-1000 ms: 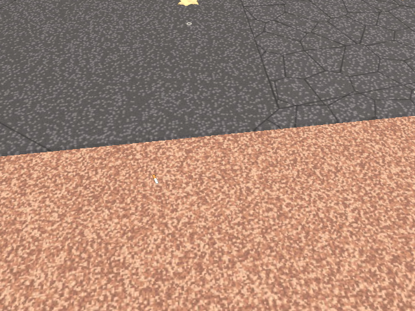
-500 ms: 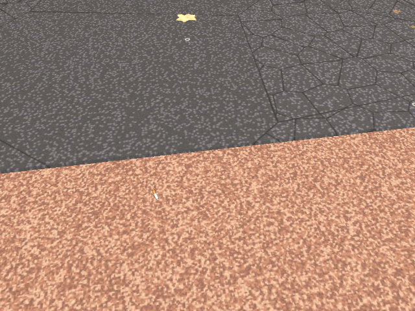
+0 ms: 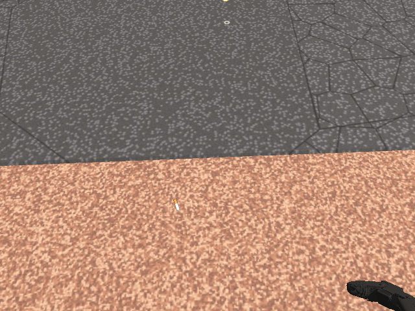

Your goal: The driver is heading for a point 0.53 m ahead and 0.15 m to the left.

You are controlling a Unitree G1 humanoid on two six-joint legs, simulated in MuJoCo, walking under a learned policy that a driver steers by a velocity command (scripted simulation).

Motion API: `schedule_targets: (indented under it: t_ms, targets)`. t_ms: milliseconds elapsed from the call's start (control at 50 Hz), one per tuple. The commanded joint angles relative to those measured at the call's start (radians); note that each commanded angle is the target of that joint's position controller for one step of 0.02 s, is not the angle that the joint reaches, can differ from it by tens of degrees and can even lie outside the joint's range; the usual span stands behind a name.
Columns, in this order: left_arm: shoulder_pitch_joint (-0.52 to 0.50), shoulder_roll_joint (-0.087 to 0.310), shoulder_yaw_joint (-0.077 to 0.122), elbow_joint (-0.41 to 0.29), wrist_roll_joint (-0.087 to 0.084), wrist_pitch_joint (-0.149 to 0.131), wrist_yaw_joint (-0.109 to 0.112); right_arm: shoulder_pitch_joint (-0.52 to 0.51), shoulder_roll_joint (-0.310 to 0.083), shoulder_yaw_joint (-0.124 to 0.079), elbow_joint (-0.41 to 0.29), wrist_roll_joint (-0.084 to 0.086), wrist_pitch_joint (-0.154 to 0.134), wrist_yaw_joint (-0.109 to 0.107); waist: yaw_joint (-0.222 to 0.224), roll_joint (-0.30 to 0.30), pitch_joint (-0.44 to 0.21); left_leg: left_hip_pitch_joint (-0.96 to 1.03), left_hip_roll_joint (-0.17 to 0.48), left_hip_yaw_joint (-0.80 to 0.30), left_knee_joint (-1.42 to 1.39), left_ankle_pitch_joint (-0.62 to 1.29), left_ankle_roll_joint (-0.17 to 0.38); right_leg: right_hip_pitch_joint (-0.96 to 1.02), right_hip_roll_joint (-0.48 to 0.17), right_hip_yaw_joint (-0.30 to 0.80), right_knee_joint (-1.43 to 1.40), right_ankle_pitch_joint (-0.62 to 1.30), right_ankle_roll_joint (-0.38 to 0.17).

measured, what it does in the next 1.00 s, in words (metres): walks ahead: left foot, then right foot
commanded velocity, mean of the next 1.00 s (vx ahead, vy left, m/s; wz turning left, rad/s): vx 0.37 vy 0.00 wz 0.07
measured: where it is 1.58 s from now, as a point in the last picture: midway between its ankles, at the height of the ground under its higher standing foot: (240, 294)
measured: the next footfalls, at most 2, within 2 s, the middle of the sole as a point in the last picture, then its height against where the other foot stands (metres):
left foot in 0.06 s outside the picture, level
right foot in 0.60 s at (279, 292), level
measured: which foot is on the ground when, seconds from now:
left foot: up 0.00-0.04, down 0.06-0.60, up 0.62-0.94, down 0.96-1.00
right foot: down 0.00-0.08, up 0.10-0.58, down 0.60-1.00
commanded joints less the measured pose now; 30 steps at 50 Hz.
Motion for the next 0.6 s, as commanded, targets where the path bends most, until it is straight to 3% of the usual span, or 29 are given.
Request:
schedule_targets:
  t_ms: [20, 40, 60, 80, 100, 120, 140, 160, 180, 220, 240, 300, 380, 460, 500, 540, 560, 580, 600]
  targets:
    - [-0.023, 0.203, 0.044, -0.038, 0.002, 0.006, 0.007, 0.014, -0.130, -0.041, -0.059, -0.001, -0.016, 0.004, -0.122, -0.147, 0.012, 0.167, -0.050, 0.023, -0.007, -0.046, 0.050, -0.073, -0.272, 0.064, 0.134, 0.867, -0.113]
    - [-0.038, 0.200, 0.044, -0.045, 0.009, 0.016, 0.007, 0.161, -0.163, -0.063, -0.016, 0.001, -0.013, -0.002, -0.199, -0.151, -0.081, 0.348, -0.082, 0.045, -0.003, -0.062, 0.076, -0.095, -0.243, 0.035, 0.305, 1.009, -0.092]
    - [-0.047, 0.185, 0.036, -0.059, 0.018, 0.021, 0.005, 0.340, -0.201, -0.083, 0.033, 0.002, -0.006, -0.013, -0.275, -0.135, -0.186, 0.620, -0.028, -0.014, 0.015, -0.067, 0.112, -0.247, -0.203, 0.019, 0.535, 0.921, -0.064]
    - [0.062, 0.070, 0.006, -0.077, 0.022, 0.009, -0.006, 0.476, -0.283, -0.102, 0.063, -0.027, 0.000, -0.020, -0.238, 0.087, -0.354, 1.014, 0.232, -0.435, -0.023, -0.265, 0.249, -0.633, -0.057, -0.014, 0.929, 0.479, -0.008]
    - [0.072, 0.036, -0.007, -0.059, 0.007, -0.019, -0.016, 0.487, -0.238, -0.085, 0.077, -0.021, 0.003, -0.014, -0.228, 0.221, -0.449, 1.059, 0.352, -0.815, -0.242, -0.424, 0.320, -0.781, 0.050, 0.098, 1.172, -0.183, 0.001]
    - [-0.024, 0.132, 0.020, -0.092, -0.022, -0.042, -0.023, 0.392, -0.182, -0.065, 0.069, -0.012, -0.004, -0.011, -0.215, 0.158, -0.275, 0.914, 0.314, -0.730, -0.286, -0.484, 0.267, -0.883, -0.016, 0.145, 1.262, -0.158, -0.023]
    - [-0.113, 0.163, 0.026, -0.120, -0.038, -0.054, -0.021, 0.300, -0.146, -0.054, 0.048, -0.016, -0.011, -0.011, -0.187, 0.085, -0.148, 0.740, 0.282, -0.570, -0.308, -0.417, 0.233, -0.891, -0.070, 0.111, 1.246, -0.074, -0.040]
    - [-0.150, 0.154, 0.030, -0.130, -0.031, -0.056, -0.012, 0.230, -0.123, -0.047, 0.042, -0.027, -0.021, -0.005, -0.147, 0.010, -0.072, 0.575, 0.244, -0.450, -0.341, -0.299, 0.213, -0.849, -0.116, 0.091, 1.175, 0.010, -0.042]
    - [-0.144, 0.148, 0.039, -0.127, -0.016, -0.044, -0.004, 0.193, -0.092, -0.038, 0.039, -0.037, -0.030, 0.000, -0.109, 0.016, -0.052, 0.476, 0.202, -0.359, -0.363, -0.208, 0.192, -0.781, -0.153, 0.095, 1.113, 0.057, -0.044]
    - [-0.105, 0.098, 0.035, -0.121, -0.008, -0.017, 0.001, 0.192, -0.077, -0.032, 0.054, -0.037, -0.034, 0.005, -0.072, 0.041, -0.039, 0.377, 0.173, -0.279, -0.410, -0.163, 0.198, -0.710, -0.173, 0.092, 1.049, 0.077, -0.037]
    - [-0.116, 0.089, 0.035, -0.128, -0.006, -0.008, 0.002, 0.211, -0.085, -0.033, 0.065, -0.033, -0.035, 0.002, -0.067, 0.039, -0.022, 0.349, 0.169, -0.250, -0.430, -0.146, 0.206, -0.719, -0.179, 0.082, 1.014, 0.086, -0.028]
    - [-0.247, 0.113, 0.042, -0.184, 0.008, -0.002, 0.006, 0.278, -0.136, -0.044, 0.090, -0.035, -0.034, -0.022, -0.087, 0.015, 0.025, 0.367, 0.169, -0.210, -0.468, -0.111, 0.217, -0.840, -0.193, 0.073, 0.846, 0.228, 0.007]
    - [-0.402, 0.092, 0.032, -0.233, 0.008, -0.017, -0.010, 0.353, -0.153, -0.046, 0.109, -0.024, -0.024, -0.043, -0.132, 0.011, 0.036, 0.402, 0.124, -0.114, -0.464, -0.041, 0.173, -0.815, -0.150, 0.030, 0.558, 0.454, 0.020]
    - [-0.539, 0.093, 0.022, -0.281, -0.002, -0.023, -0.029, 0.456, -0.158, -0.048, 0.149, -0.010, -0.009, -0.047, -0.178, 0.002, 0.060, 0.505, 0.153, -0.125, -0.424, -0.036, 0.167, -0.804, -0.114, 0.023, 0.421, 0.468, 0.022]
    - [-0.569, 0.111, 0.023, -0.305, -0.005, -0.032, -0.040, 0.476, -0.165, -0.053, 0.158, -0.006, 0.005, -0.051, -0.171, 0.008, 0.063, 0.581, 0.186, -0.158, -0.370, -0.011, 0.159, -0.810, -0.103, 0.041, 0.367, 0.404, 0.011]
    - [-0.529, 0.146, 0.034, -0.304, -0.006, -0.042, -0.045, 0.464, -0.184, -0.062, 0.152, -0.005, 0.016, -0.055, -0.134, 0.032, 0.035, 0.618, 0.208, -0.195, -0.305, 0.058, 0.144, -0.727, -0.083, 0.040, 0.334, 0.329, -0.003]
    - [-0.460, 0.171, 0.047, -0.290, -0.007, -0.047, -0.044, 0.444, -0.190, -0.064, 0.144, -0.006, 0.021, -0.055, -0.090, 0.047, -0.005, 0.613, 0.194, -0.190, -0.230, 0.175, 0.130, -0.618, -0.061, 0.020, 0.316, 0.296, -0.019]
    - [-0.308, 0.220, 0.071, -0.245, 0.002, -0.050, -0.038, 0.431, -0.168, -0.056, 0.135, -0.014, 0.025, -0.055, -0.019, 0.042, -0.102, 0.582, 0.128, -0.142, -0.049, 0.304, 0.095, -0.415, -0.051, 0.005, 0.308, 0.326, -0.051]
    - [-0.131, 0.297, 0.091, -0.213, 0.029, -0.052, -0.030, 0.435, -0.124, -0.038, 0.102, -0.034, 0.026, -0.058, 0.034, -0.033, -0.277, 0.417, 0.051, -0.085, 0.247, 0.134, 0.046, -0.114, -0.214, 0.153, 0.380, 0.499, -0.116]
